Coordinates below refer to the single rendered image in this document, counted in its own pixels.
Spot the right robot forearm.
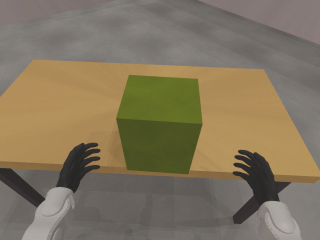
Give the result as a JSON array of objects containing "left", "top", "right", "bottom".
[{"left": 257, "top": 201, "right": 302, "bottom": 240}]

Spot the left robot forearm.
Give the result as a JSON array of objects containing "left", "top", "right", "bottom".
[{"left": 21, "top": 187, "right": 76, "bottom": 240}]

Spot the robot left hand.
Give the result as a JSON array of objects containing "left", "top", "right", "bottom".
[{"left": 56, "top": 142, "right": 101, "bottom": 193}]

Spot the carton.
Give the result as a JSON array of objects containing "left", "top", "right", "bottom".
[{"left": 116, "top": 75, "right": 203, "bottom": 175}]

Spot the robot right hand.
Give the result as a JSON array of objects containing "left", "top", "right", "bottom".
[{"left": 233, "top": 150, "right": 280, "bottom": 206}]

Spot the table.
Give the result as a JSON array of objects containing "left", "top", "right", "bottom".
[{"left": 0, "top": 59, "right": 320, "bottom": 224}]

